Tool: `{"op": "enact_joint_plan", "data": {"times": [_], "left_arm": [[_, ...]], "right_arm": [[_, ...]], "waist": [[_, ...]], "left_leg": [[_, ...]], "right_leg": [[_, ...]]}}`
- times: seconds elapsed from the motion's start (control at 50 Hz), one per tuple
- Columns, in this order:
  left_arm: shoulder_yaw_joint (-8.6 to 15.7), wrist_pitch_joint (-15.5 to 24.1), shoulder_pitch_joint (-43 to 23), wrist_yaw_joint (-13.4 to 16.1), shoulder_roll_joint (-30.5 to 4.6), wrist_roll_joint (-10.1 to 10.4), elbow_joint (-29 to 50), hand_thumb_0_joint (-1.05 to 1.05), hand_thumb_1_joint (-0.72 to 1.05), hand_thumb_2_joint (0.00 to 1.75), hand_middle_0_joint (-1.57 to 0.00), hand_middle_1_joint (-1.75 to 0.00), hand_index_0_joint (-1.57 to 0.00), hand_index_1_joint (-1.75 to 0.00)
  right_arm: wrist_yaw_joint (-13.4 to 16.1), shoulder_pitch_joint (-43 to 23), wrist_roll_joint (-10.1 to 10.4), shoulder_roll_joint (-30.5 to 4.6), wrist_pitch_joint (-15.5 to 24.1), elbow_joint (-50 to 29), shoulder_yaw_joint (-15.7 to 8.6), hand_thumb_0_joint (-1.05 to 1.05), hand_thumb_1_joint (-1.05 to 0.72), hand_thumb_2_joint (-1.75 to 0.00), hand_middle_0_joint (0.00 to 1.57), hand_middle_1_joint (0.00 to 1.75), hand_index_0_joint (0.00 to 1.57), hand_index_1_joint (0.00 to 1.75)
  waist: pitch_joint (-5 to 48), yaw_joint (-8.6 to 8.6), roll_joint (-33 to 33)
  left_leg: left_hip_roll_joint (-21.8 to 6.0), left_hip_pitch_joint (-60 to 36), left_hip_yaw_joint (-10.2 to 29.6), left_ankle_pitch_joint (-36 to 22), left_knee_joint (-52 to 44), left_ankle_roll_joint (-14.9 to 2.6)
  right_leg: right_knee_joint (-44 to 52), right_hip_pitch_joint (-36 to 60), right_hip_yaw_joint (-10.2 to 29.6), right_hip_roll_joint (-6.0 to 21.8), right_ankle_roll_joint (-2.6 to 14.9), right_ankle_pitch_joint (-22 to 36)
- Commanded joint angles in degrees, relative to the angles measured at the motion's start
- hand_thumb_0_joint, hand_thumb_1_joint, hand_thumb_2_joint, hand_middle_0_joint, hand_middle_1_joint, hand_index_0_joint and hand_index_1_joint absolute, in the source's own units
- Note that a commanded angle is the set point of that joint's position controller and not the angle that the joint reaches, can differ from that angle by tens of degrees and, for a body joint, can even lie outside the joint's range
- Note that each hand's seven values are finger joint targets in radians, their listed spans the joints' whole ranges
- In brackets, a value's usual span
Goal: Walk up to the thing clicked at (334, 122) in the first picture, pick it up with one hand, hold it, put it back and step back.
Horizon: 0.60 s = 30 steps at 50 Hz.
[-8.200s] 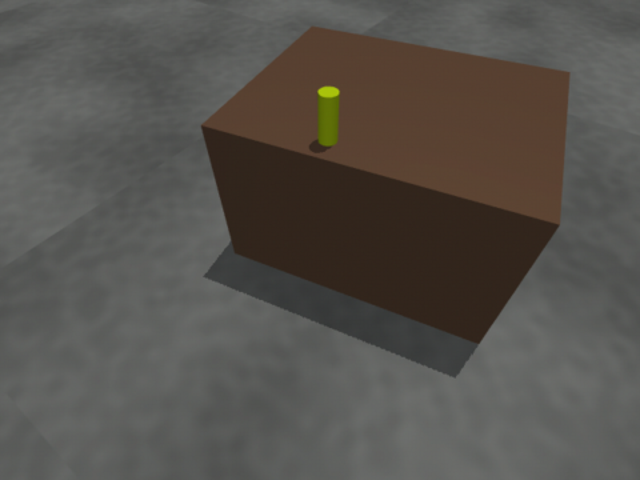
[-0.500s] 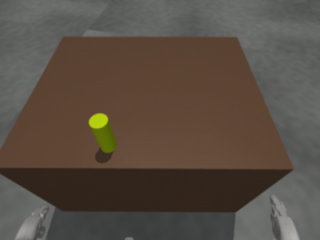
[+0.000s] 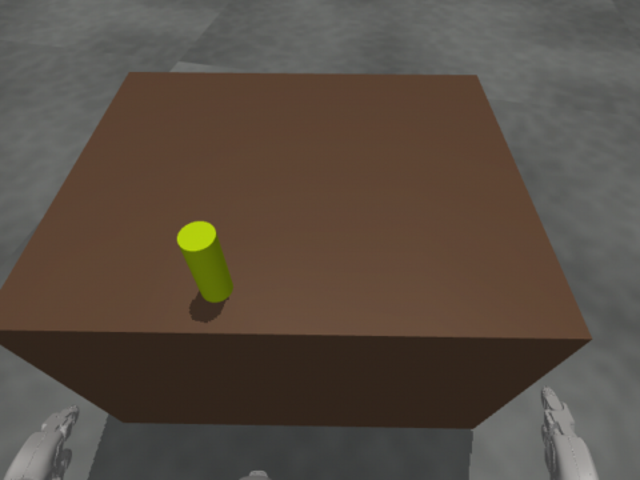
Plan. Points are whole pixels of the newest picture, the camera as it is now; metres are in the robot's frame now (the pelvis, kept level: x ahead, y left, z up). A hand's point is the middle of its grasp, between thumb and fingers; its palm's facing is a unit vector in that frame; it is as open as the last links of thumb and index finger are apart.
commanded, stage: go down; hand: left
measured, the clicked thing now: (207, 264) +0.44 +0.19 -0.04
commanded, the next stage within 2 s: none
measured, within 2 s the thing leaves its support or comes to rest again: neither
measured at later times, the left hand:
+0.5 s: hand (69, 346) +0.29 +0.32 +0.00, palm faces +0.14 -0.97 -0.22, open 17.5 cm
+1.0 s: hand (55, 292) +0.34 +0.35 +0.03, palm faces +0.13 -0.98 -0.14, open 17.6 cm
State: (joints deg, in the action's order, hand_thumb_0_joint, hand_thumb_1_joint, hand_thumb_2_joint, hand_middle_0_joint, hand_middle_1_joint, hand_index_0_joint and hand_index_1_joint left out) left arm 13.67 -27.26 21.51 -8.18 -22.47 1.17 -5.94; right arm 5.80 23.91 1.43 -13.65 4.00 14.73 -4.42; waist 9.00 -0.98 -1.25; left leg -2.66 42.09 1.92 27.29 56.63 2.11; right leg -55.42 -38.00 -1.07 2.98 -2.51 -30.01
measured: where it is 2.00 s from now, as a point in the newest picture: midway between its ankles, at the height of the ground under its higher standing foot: outside the picture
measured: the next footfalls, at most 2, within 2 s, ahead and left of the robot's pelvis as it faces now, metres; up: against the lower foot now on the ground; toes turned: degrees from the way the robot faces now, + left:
none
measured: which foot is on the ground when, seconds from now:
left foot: down 0.00-1.00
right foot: down 0.00-1.00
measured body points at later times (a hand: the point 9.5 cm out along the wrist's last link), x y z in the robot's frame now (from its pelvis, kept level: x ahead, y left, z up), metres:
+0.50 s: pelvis -0.01 +0.00 +0.00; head +0.04 +0.01 +0.45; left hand +0.28 +0.37 +0.02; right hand +0.13 -0.26 -0.05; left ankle +0.00 +0.14 -0.68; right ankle -0.03 -0.15 -0.68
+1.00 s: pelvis -0.02 +0.01 +0.01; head +0.05 +0.03 +0.45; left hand +0.33 +0.40 +0.05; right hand +0.12 -0.26 -0.04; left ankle +0.00 +0.14 -0.68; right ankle -0.03 -0.15 -0.68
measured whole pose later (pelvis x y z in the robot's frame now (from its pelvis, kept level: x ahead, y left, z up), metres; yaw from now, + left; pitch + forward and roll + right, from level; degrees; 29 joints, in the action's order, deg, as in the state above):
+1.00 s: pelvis -0.02 +0.01 +0.01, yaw -2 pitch +14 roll -2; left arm 29.3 2.8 -23.5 -25.4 -40.1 5.0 -55.1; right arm 4.9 19.5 0.9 -14.5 9.2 21.0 -0.2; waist 5.9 -4.6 0.9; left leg -3.6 44.4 1.1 24.4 54.8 1.4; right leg -52.2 -40.2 -0.1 1.9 -2.9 -25.8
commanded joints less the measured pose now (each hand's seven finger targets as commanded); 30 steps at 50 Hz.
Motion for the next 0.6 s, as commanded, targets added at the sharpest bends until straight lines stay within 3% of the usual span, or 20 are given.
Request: {"op": "enact_joint_plan", "data": {"times": [0.0, 0.04, 0.06, 0.14, 0.16, 0.2, 0.22, 0.24, 0.3, 0.32, 0.34, 0.38, 0.42, 0.44, 0.46, 0.48, 0.5, 0.54, 0.56, 0.58], "left_arm": [[7.35, 2.62, -4.81, 0.46, -14.34, 0.00, 10.42, 0.00, -0.54, 0.11, -0.05, -0.08, -0.04, -0.09], [7.46, 3.27, -7.01, 0.46, -14.56, 0.30, 10.70, 0.00, -0.54, 0.11, -0.05, -0.08, -0.04, -0.09], [8.82, 3.80, -7.88, 0.34, -15.84, 0.45, 11.08, 0.00, -0.55, 0.12, -0.05, -0.08, -0.04, -0.09], [10.45, 6.35, -16.72, -0.24, -18.70, 1.79, 7.97, 0.00, -0.57, 0.12, -0.05, -0.09, -0.04, -0.10], [11.38, 6.83, -17.30, -0.48, -19.11, 2.17, 6.30, 0.00, -0.57, 0.13, -0.05, -0.09, -0.04, -0.10], [11.75, 8.31, -22.19, -1.55, -20.18, 3.23, 4.89, 0.00, -0.58, 0.12, -0.05, -0.08, -0.04, -0.10], [13.65, 8.72, -22.64, -1.96, -22.41, 3.40, 3.03, 0.00, -0.59, 0.12, -0.05, -0.08, -0.04, -0.10], [13.02, 9.10, -24.77, -2.66, -22.06, 3.67, 1.20, 0.00, -0.59, 0.12, -0.05, -0.09, -0.04, -0.10], [13.47, 10.25, -28.54, -5.07, -23.04, 4.35, -5.32, 0.00, -0.59, 0.11, -0.05, -0.08, -0.04, -0.09], [14.31, 10.50, -29.22, -5.92, -24.35, 4.48, -7.55, 0.00, -0.59, 0.10, -0.06, -0.08, -0.05, -0.09], [13.85, 10.83, -30.48, -6.74, -24.10, 4.52, -10.18, 0.00, -0.60, 0.10, -0.06, -0.08, -0.05, -0.09], [15.04, 11.79, -32.94, -8.16, -26.33, 4.66, -14.92, 0.00, -0.61, 0.09, -0.06, -0.08, -0.05, -0.10], [14.53, 13.40, -36.66, -9.71, -26.58, 4.99, -16.73, 0.00, -0.61, 0.08, -0.06, -0.08, -0.05, -0.09], [16.16, 14.33, -38.19, -10.35, -28.81, 5.00, -18.50, 0.00, -0.61, 0.08, -0.06, -0.08, -0.06, -0.09], [15.63, 15.08, -38.08, -11.07, -27.89, 5.10, -21.20, 0.00, -0.61, 0.08, -0.06, -0.08, -0.06, -0.09], [16.45, 16.44, -41.86, -11.50, -29.90, 5.15, -20.46, 0.00, -0.61, 0.07, -0.06, -0.08, -0.06, -0.09], [16.16, 17.63, -43.19, -12.13, -29.56, 5.17, -22.81, 0.00, -0.61, 0.07, -0.07, -0.09, -0.06, -0.09], [17.28, 20.61, -46.32, -12.88, -32.03, 4.89, -24.82, 0.00, -0.61, 0.07, -0.07, -0.09, -0.07, -0.10], [17.98, 22.34, -50.47, -13.13, -33.72, 4.84, -21.71, 0.00, -0.61, 0.07, -0.07, -0.09, -0.06, -0.09], [17.90, 23.15, -50.60, -13.40, -34.15, 4.51, -25.14, 0.00, -0.61, 0.08, -0.06, -0.09, -0.06, -0.09]], "right_arm": [[1.25, 0.38, 0.01, -8.22, 3.80, -9.46, -4.71, 0.00, 0.53, -0.05, 0.05, 0.05, 0.05, 0.05], [1.28, 0.95, 0.06, -6.98, 4.12, -7.82, -3.58, 0.00, 0.53, -0.05, 0.05, 0.05, 0.05, 0.05], [1.52, 0.18, 0.01, -7.57, 4.42, -10.18, -3.88, 0.00, 0.53, -0.05, 0.05, 0.05, 0.05, 0.05], [2.11, -0.07, 0.26, -7.03, 5.67, -6.08, -3.09, 0.00, 0.52, -0.06, 0.05, 0.05, 0.05, 0.05], [2.33, -1.20, 0.33, -8.18, 6.39, -7.59, -4.12, 0.00, 0.52, -0.06, 0.05, 0.05, 0.05, 0.05], [2.31, -0.54, 0.42, -6.61, 6.68, -5.18, -2.01, 0.00, 0.51, -0.06, 0.05, 0.05, 0.05, 0.05], [2.79, -2.63, 0.46, -8.75, 7.04, -7.52, -3.52, 0.00, 0.51, -0.06, 0.05, 0.05, 0.05, 0.05], [2.75, -0.50, 0.51, -7.46, 7.03, -4.12, -2.62, 0.00, 0.51, -0.06, 0.05, 0.05, 0.05, 0.05], [2.48, -1.58, 0.52, -6.57, 7.29, -1.60, -1.01, 0.00, 0.51, -0.06, 0.05, 0.05, 0.05, 0.05], [2.53, -3.09, 0.60, -8.03, 7.50, -4.34, -1.78, 0.00, 0.51, -0.06, 0.05, 0.05, 0.05, 0.05], [2.24, -2.24, 0.50, -7.04, 7.21, -2.82, -0.45, 0.00, 0.50, -0.06, 0.05, 0.05, 0.05, 0.05], [2.12, -4.29, 0.47, -8.69, 7.39, -3.36, -1.77, 0.00, 0.51, -0.06, 0.05, 0.05, 0.05, 0.05], [1.80, -3.33, 0.48, -7.61, 7.34, -1.72, -0.53, 0.00, 0.51, -0.06, 0.05, 0.05, 0.05, 0.05], [1.61, -4.45, 0.58, -8.45, 7.51, -2.73, -1.23, 0.00, 0.51, -0.06, 0.05, 0.05, 0.05, 0.05], [1.51, -4.64, 0.50, -8.90, 7.78, -3.77, -1.54, 0.00, 0.51, -0.06, 0.05, 0.05, 0.05, 0.05], [1.40, -4.04, 0.45, -8.26, 7.76, -2.69, -0.92, 0.00, 0.51, -0.06, 0.05, 0.05, 0.05, 0.05], [1.27, -3.67, 0.35, -7.89, 7.81, -2.14, -0.56, 0.00, 0.51, -0.06, 0.05, 0.05, 0.05, 0.05], [0.99, -3.66, 0.25, -8.17, 8.20, -2.36, -0.96, 0.00, 0.51, -0.06, 0.05, 0.05, 0.05, 0.05], [0.96, -3.81, 0.21, -8.21, 8.26, -2.95, -0.86, 0.00, 0.51, -0.06, 0.05, 0.05, 0.05, 0.05], [0.99, -3.66, 0.22, -8.83, 8.24, -1.90, -1.60, 0.00, 0.51, -0.06, 0.05, 0.05, 0.05, 0.05]], "waist": [[6.25, -0.82, -1.90], [5.54, -0.56, -3.24], [7.76, -0.53, -2.91], [6.24, -1.05, -3.23], [7.92, -1.45, -2.56], [8.19, -1.11, -4.08], [10.17, -0.83, -2.88], [9.31, -1.27, -3.81], [9.53, -0.25, -5.77], [11.07, -0.28, -5.05], [11.00, 0.03, -4.96], [10.34, 0.02, -3.38], [9.54, -0.27, -3.40], [10.11, 0.10, -3.59], [10.69, -0.33, -3.40], [10.48, -0.22, -4.15], [10.85, -0.56, -3.98], [12.02, -0.65, -3.83], [14.92, -0.26, -5.29], [13.86, -0.91, -5.16]], "left_leg": [[2.57, -9.26, -2.25, -15.12, -7.12, -2.12], [2.65, -8.94, -2.31, -14.51, -7.16, -2.04], [2.42, -9.67, -2.01, -15.36, -6.99, -2.10], [2.31, -8.14, -1.79, -13.23, -6.66, -2.27], [2.12, -9.47, -1.65, -13.81, -6.78, -2.38], [2.18, -9.81, -1.73, -14.90, -6.68, -2.30], [2.19, -10.07, -1.62, -15.73, -6.55, -2.43], [2.19, -10.82, -1.62, -16.33, -6.71, -2.41], [2.01, -11.20, -1.27, -17.78, -7.61, -2.10], [1.77, -11.81, -0.92, -19.34, -7.85, -2.10], [1.69, -12.06, -0.85, -20.66, -7.86, -2.02], [1.85, -10.90, -1.09, -19.75, -7.71, -2.22], [2.01, -10.68, -1.55, -18.39, -7.83, -2.49], [1.96, -10.22, -1.51, -17.11, -8.15, -2.46], [1.64, -10.97, -1.33, -17.81, -8.48, -2.36], [1.69, -10.97, -1.38, -16.62, -8.73, -2.38], [1.59, -11.47, -1.41, -16.92, -8.65, -2.40], [1.61, -11.15, -1.51, -17.23, -8.29, -2.47], [1.76, -13.08, -1.72, -18.54, -8.10, -2.46], [1.76, -13.19, -1.91, -18.33, -7.96, -2.54]], "right_leg": [[8.32, 1.12, -1.74, -2.53, 1.46, 16.12], [8.28, 0.95, -1.55, -2.36, 1.52, 15.71], [7.91, 1.54, -1.47, -2.36, 1.54, 16.39], [7.89, -0.01, -1.19, -2.15, 1.47, 14.83], [7.78, 0.88, -1.07, -2.10, 1.45, 15.54], [7.78, 1.43, -0.87, -1.95, 1.49, 16.72], [7.88, 2.42, -0.80, -1.87, 1.39, 17.52], [7.97, 2.18, -0.81, -1.91, 1.39, 18.22], [7.50, 2.22, -1.19, -2.10, 1.91, 18.19], [7.46, 2.97, -1.40, -2.18, 1.94, 19.03], [7.40, 2.97, -1.63, -2.33, 2.10, 19.68], [7.85, 2.66, -1.60, -2.38, 2.00, 19.49], [8.43, 2.53, -1.20, -2.42, 1.96, 18.91], [8.40, 2.19, -1.14, -2.40, 2.02, 17.41], [8.21, 2.42, -1.41, -2.60, 2.18, 17.63], [8.49, 1.91, -1.36, -2.66, 2.23, 16.52], [8.51, 1.59, -1.37, -2.70, 2.19, 16.76], [8.22, 1.77, -1.27, -2.64, 2.15, 17.22], [8.23, 2.39, -1.07, -2.54, 2.23, 18.39], [8.46, 1.60, -0.95, -2.55, 2.16, 18.31]]}}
